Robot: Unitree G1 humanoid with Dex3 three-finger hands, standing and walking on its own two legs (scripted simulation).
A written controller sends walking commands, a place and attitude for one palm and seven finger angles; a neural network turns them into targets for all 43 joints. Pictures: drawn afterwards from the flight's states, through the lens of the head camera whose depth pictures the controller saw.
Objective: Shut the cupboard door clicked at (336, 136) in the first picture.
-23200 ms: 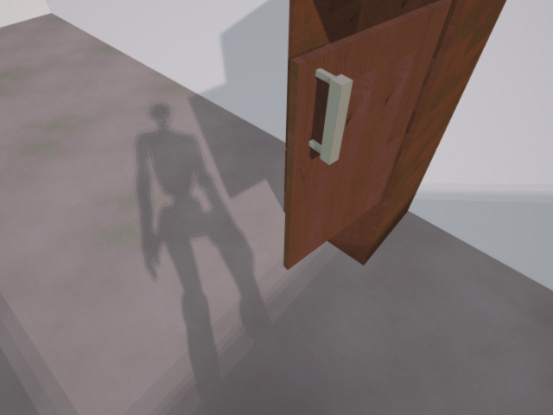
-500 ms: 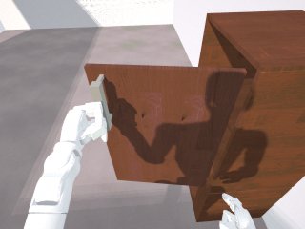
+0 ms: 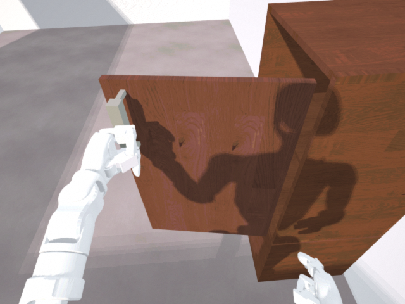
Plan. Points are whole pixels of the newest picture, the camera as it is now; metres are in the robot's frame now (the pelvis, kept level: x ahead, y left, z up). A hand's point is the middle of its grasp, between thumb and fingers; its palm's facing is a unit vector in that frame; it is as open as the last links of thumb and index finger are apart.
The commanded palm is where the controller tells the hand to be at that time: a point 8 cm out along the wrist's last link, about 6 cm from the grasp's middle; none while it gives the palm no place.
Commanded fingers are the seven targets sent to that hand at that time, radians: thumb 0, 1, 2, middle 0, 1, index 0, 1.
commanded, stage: push the door shut along its arc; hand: left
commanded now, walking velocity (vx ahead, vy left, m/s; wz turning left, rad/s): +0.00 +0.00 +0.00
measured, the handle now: (127, 128) +0.42 +0.18 +0.15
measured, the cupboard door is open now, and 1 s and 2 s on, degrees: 81 63 51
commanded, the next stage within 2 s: pull the fist back off the door in 1.64 s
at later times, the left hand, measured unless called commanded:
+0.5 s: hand (146, 134) +0.39 +0.14 +0.16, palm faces -0.20 -0.98 -0.06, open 3.1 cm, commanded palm +0.39 +0.19 +0.16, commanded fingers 0.00 0.90 0.90 -1.30 -1.50 -1.30 -1.50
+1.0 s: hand (166, 116) +0.46 +0.11 +0.16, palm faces -0.33 -0.94 -0.05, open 3.1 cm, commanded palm +0.45 +0.16 +0.16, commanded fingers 0.00 0.90 0.90 -1.30 -1.50 -1.30 -1.50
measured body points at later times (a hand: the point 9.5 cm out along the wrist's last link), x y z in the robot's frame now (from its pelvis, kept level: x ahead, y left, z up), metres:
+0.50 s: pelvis +0.01 +0.01 +0.00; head +0.01 -0.01 +0.45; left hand +0.40 +0.19 +0.17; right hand +0.15 -0.25 -0.10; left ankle -0.01 +0.10 -0.73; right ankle -0.01 -0.07 -0.73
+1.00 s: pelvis +0.02 +0.02 +0.00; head +0.04 +0.01 +0.44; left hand +0.47 +0.16 +0.16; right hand +0.08 -0.24 -0.12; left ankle -0.01 +0.10 -0.73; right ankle -0.01 -0.07 -0.73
